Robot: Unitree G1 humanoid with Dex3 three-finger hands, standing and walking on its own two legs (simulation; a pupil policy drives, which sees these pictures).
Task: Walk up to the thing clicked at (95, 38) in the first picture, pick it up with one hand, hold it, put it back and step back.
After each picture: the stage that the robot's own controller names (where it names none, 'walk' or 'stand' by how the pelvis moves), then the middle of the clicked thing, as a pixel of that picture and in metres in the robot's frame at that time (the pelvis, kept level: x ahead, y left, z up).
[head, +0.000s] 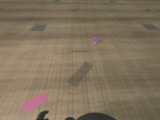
stand; (95, 40) +1.88 -0.14 -0.65
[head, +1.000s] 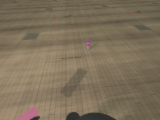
walk; (88, 45) +1.76 +0.16 -0.64
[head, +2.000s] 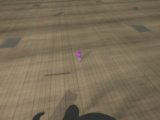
walk; (79, 56) +1.20 +0.26 -0.65
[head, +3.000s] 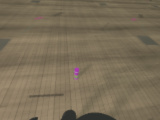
walk; (76, 73) +0.77 +0.18 -0.63
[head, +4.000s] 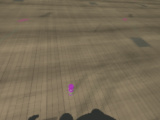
walk; (71, 90) +0.50 +0.15 -0.64
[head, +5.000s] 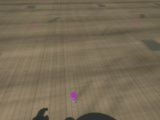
stand; (73, 98) +0.41 +0.16 -0.65
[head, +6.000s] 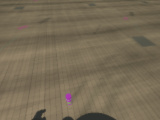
stand; (69, 99) +0.38 +0.21 -0.64
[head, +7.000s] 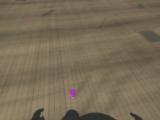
stand; (73, 94) +0.38 +0.19 -0.63
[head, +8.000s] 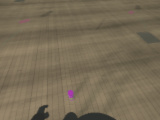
stand; (71, 95) +0.38 +0.19 -0.65
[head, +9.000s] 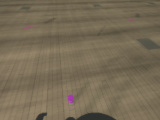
stand; (71, 100) +0.37 +0.19 -0.66
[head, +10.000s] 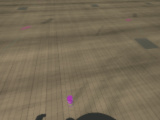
stand; (70, 101) +0.36 +0.20 -0.66
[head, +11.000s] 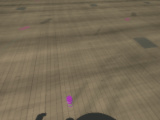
stand; (69, 101) +0.35 +0.20 -0.66
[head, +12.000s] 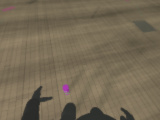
go down; (66, 90) +0.37 +0.22 -0.59
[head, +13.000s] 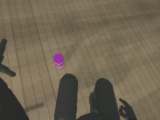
go down; (59, 62) +0.42 +0.25 -0.25
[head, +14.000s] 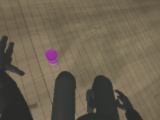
close in; (53, 59) +0.41 +0.26 -0.22
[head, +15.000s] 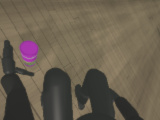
close; (29, 56) +0.40 +0.29 -0.15
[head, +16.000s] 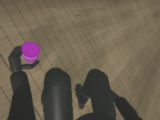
lift; (30, 56) +0.39 +0.29 -0.16
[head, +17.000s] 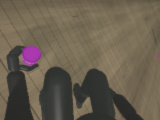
lift; (30, 59) +0.37 +0.29 -0.16
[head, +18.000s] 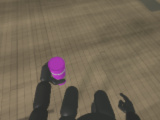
lift; (59, 73) +0.32 +0.19 +0.03
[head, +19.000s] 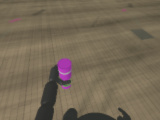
hold; (65, 76) +0.31 +0.16 +0.05
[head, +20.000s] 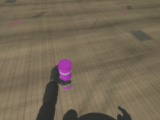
hold; (66, 76) +0.32 +0.16 +0.04
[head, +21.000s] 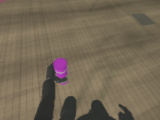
crouch; (62, 73) +0.34 +0.18 -0.01
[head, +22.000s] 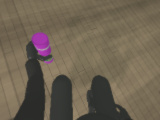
lower; (45, 51) +0.46 +0.26 -0.04
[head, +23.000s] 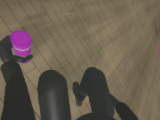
lower; (23, 50) +0.42 +0.29 -0.16
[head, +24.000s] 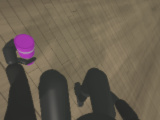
lower; (27, 53) +0.41 +0.29 -0.16
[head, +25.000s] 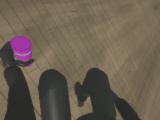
lower; (24, 55) +0.40 +0.30 -0.16
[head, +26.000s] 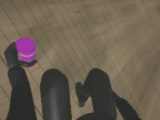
lower; (28, 55) +0.39 +0.30 -0.16
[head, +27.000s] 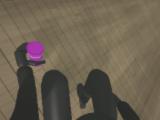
open; (36, 56) +0.41 +0.27 -0.16
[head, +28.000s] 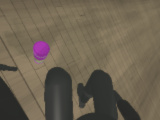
stand; (40, 54) +0.40 +0.27 -0.17
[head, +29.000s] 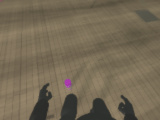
stand; (68, 84) +0.38 +0.19 -0.50
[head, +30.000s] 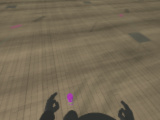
stand; (70, 99) +0.37 +0.18 -0.60
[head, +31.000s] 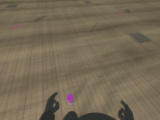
stand; (70, 100) +0.36 +0.18 -0.60
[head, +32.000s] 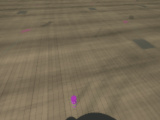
stand; (74, 101) +0.39 +0.16 -0.65
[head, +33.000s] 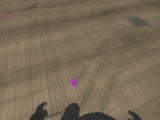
walk; (73, 84) +0.46 +0.18 -0.62
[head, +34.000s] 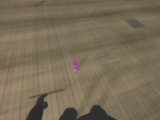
walk; (75, 67) +0.77 +0.18 -0.62
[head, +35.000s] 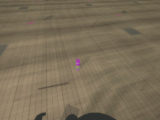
stand; (78, 65) +1.01 +0.22 -0.64
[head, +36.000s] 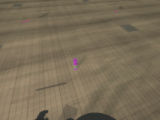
stand; (75, 64) +0.99 +0.24 -0.66
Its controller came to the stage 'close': yes
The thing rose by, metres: 0.67
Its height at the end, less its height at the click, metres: +0.00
